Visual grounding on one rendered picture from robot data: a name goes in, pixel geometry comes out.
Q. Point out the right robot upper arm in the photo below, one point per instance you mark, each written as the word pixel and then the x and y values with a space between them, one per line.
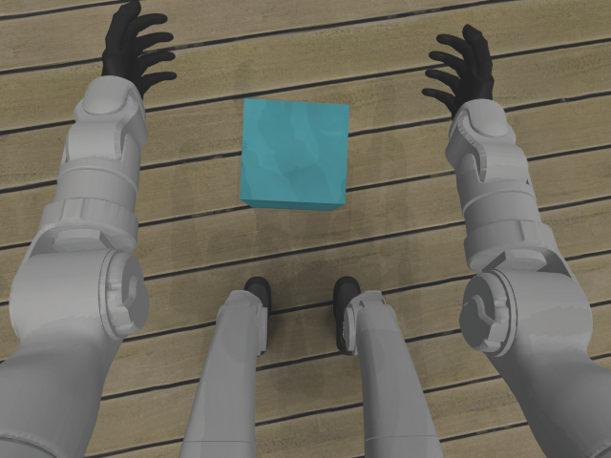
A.
pixel 535 327

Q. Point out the robot right hand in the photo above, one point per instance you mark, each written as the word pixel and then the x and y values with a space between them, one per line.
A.
pixel 475 71

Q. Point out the robot left hand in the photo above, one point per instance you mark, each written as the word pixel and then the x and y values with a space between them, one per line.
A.
pixel 123 48

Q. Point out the left robot thigh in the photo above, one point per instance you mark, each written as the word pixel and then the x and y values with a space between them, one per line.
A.
pixel 222 419

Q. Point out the right robot forearm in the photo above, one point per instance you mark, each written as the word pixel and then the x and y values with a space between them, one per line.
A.
pixel 498 201

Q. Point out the robot left foot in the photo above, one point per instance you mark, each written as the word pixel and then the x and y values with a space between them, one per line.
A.
pixel 261 289

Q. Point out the carton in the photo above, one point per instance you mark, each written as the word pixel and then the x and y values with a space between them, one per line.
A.
pixel 294 154

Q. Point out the left robot upper arm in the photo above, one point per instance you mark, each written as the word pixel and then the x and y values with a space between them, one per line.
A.
pixel 71 312

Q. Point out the left robot forearm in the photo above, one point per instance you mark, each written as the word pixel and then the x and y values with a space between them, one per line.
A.
pixel 97 183

